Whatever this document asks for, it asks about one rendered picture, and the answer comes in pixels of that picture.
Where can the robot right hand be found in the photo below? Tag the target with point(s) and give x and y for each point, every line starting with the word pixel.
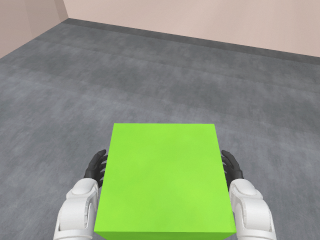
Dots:
pixel 231 168

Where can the carton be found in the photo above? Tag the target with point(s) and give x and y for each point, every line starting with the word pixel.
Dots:
pixel 164 181

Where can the robot right forearm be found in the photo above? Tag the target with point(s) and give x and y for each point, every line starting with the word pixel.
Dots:
pixel 253 218

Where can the robot left forearm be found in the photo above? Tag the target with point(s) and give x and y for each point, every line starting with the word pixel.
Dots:
pixel 75 220

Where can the robot left hand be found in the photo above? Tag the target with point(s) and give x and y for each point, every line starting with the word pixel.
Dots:
pixel 95 167

